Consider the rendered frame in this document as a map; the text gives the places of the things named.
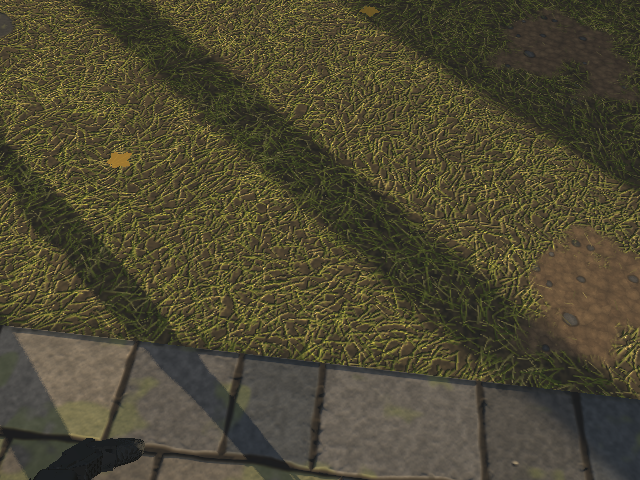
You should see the left robot hand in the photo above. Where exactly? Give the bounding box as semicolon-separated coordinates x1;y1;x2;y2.
29;438;145;480

